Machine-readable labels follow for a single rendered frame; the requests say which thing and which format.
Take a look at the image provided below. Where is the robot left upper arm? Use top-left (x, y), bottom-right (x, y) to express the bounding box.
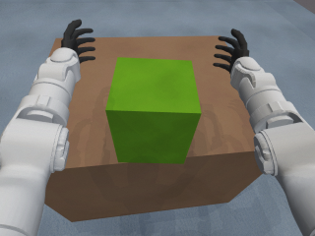
top-left (0, 118), bottom-right (70, 236)

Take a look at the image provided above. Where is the robot right upper arm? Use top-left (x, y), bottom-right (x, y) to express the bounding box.
top-left (253, 122), bottom-right (315, 236)

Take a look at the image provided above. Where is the robot right hand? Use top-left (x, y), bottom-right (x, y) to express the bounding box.
top-left (213, 29), bottom-right (250, 74)

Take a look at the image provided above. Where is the pedestal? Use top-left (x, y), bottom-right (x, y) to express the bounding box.
top-left (44, 35), bottom-right (263, 222)

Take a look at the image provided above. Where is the carton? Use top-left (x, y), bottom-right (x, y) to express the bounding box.
top-left (105, 57), bottom-right (202, 164)

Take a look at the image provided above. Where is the right robot forearm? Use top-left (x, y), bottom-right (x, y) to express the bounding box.
top-left (230, 56), bottom-right (315, 134)

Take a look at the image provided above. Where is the robot left hand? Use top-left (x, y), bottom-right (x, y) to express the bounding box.
top-left (61, 19), bottom-right (95, 64)

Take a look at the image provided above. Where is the left robot forearm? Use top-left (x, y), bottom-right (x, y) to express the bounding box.
top-left (0, 47), bottom-right (81, 166)

